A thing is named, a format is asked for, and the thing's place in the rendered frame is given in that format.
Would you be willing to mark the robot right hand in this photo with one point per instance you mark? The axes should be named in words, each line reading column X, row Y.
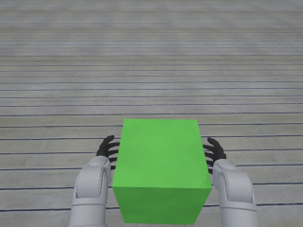
column 216, row 155

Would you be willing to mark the robot right forearm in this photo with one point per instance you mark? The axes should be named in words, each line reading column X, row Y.
column 236, row 195

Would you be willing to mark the robot left forearm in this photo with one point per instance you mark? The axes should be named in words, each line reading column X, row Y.
column 90, row 194

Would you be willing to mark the carton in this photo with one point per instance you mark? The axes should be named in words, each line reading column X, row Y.
column 161, row 174

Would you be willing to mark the robot left hand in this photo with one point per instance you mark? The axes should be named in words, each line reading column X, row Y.
column 104, row 149

